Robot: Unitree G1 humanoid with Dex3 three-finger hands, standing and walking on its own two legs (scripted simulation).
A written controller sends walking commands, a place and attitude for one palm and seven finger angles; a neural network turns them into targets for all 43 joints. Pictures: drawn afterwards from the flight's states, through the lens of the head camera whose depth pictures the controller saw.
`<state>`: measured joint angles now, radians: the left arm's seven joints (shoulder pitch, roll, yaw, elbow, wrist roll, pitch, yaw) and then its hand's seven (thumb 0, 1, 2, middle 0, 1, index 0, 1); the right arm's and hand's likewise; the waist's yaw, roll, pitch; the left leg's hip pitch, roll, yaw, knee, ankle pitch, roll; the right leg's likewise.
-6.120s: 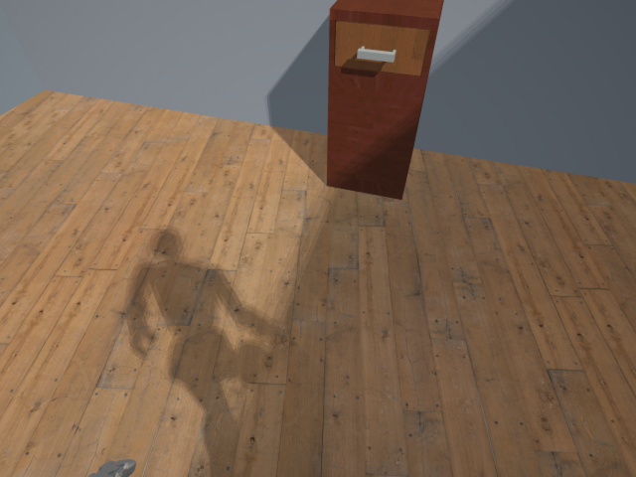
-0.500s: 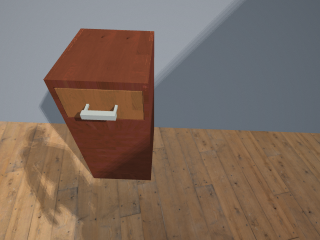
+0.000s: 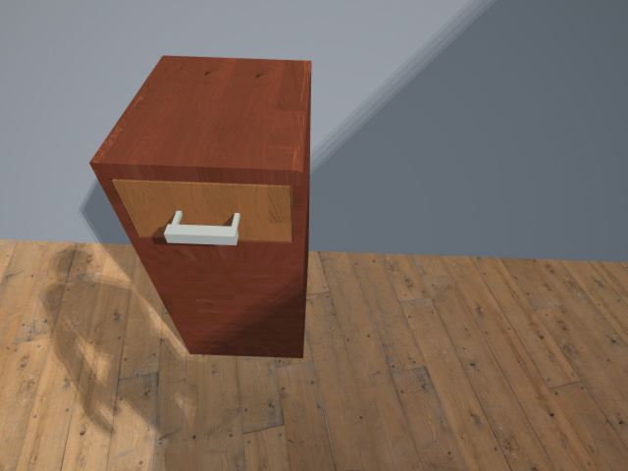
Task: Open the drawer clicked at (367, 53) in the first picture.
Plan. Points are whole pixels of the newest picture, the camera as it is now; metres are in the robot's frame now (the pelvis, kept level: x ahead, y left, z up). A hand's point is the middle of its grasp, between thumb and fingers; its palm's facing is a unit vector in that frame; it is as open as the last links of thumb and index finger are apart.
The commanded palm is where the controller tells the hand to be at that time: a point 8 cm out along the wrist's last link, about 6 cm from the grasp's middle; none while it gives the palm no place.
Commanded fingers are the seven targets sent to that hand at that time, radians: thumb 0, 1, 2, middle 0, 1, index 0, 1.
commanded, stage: come to a stop and stand still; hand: left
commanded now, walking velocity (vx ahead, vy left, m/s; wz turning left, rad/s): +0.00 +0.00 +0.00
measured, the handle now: (204, 225) +0.56 +0.26 -0.08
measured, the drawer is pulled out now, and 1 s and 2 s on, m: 0.00 0.00 0.00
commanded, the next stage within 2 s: look again from close up in 0.22 s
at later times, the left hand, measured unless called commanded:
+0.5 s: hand out of the picture -0.01 +0.18 -0.18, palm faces +0.02 -0.98 -0.19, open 7.4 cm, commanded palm none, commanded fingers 0.00 0.90 0.90 -0.20 -0.30 -0.20 -0.30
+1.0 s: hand out of the picture +0.01 +0.18 -0.16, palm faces -0.10 -0.95 -0.30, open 7.3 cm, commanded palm +0.10 +0.22 -0.06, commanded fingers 0.00 0.78 0.85 -0.21 -0.38 -0.21 -0.38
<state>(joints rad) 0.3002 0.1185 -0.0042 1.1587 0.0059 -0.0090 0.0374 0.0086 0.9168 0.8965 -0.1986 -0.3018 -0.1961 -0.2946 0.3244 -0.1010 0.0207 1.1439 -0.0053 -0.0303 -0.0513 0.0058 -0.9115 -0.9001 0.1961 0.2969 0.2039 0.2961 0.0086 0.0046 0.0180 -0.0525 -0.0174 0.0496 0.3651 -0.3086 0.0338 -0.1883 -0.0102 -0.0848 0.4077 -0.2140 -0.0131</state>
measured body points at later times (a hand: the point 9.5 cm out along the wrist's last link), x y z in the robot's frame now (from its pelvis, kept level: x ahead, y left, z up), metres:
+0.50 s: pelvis +0.00 +0.01 -0.01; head +0.00 +0.00 +0.44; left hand -0.01 +0.23 -0.17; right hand -0.01 -0.20 -0.17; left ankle -0.07 +0.09 -0.74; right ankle +0.00 -0.11 -0.74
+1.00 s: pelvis -0.01 +0.00 -0.01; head +0.01 +0.00 +0.44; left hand +0.02 +0.23 -0.14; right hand -0.02 -0.21 -0.16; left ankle -0.07 +0.09 -0.74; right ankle +0.00 -0.11 -0.74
